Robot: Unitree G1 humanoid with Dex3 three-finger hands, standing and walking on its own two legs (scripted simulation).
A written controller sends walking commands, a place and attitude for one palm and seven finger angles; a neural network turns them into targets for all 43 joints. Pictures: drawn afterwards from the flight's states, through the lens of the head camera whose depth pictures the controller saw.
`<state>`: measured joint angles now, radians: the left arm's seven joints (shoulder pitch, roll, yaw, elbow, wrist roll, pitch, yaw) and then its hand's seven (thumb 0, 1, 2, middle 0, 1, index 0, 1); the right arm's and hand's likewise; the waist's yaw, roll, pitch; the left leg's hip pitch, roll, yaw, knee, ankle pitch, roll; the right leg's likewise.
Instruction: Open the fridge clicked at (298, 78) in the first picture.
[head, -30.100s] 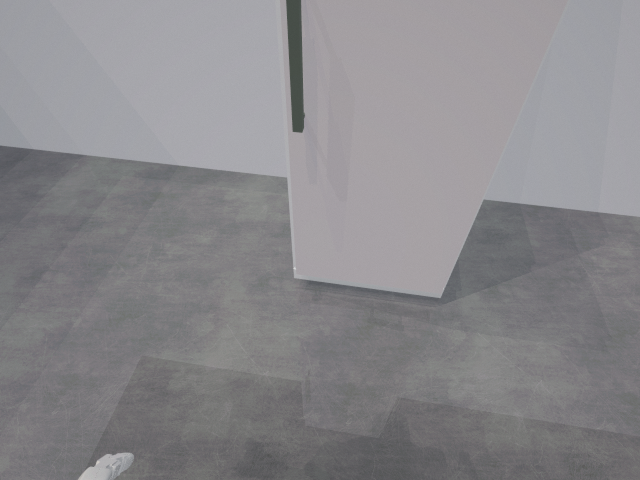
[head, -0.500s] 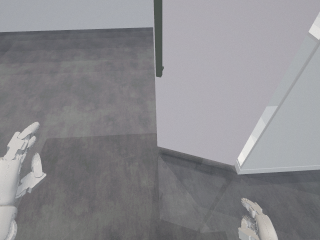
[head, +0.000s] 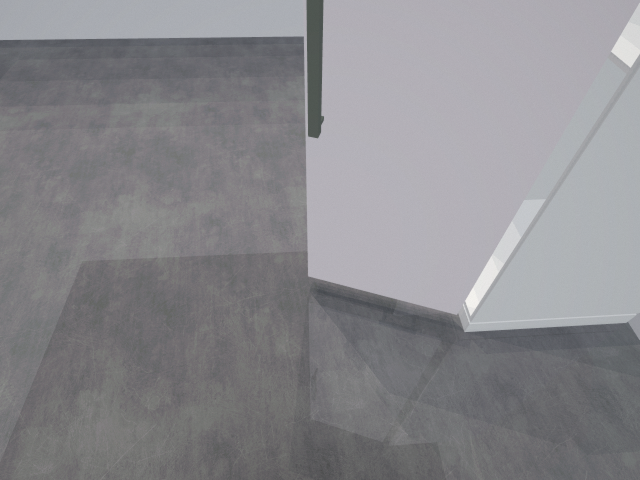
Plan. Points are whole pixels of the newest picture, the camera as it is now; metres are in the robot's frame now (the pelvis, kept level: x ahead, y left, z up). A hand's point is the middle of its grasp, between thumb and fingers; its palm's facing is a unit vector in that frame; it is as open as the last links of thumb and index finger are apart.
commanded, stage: let the arm hang, fingers relaxed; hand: left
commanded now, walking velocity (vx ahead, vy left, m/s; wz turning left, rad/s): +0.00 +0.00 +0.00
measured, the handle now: (318, 57) +0.81 +0.05 +0.13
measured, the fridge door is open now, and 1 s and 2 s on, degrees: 69 69 69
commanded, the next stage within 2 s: look to check the result in 0.54 s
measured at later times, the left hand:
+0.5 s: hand out of the picture +0.07 +0.19 -0.17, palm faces -0.03 -0.97 -0.22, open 7.3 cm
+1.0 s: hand out of the picture +0.09 +0.22 -0.16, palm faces -0.03 -0.96 -0.29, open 7.4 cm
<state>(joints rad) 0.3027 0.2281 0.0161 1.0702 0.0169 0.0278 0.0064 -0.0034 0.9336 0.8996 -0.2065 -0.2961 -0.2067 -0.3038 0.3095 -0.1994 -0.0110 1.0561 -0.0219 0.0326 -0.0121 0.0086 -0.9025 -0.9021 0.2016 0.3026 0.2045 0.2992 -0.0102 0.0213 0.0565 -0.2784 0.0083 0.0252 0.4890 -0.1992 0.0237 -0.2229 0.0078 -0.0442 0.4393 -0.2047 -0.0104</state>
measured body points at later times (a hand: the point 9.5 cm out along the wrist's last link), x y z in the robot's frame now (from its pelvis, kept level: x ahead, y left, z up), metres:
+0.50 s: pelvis +0.01 +0.00 +0.01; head +0.03 +0.00 +0.45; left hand +0.07 +0.25 -0.15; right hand +0.04 -0.25 -0.15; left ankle +0.04 +0.10 -0.74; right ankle +0.02 -0.12 -0.74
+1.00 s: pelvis +0.03 +0.00 +0.01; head +0.05 -0.01 +0.46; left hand +0.09 +0.27 -0.13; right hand +0.08 -0.28 -0.14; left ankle +0.04 +0.10 -0.74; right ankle +0.02 -0.12 -0.74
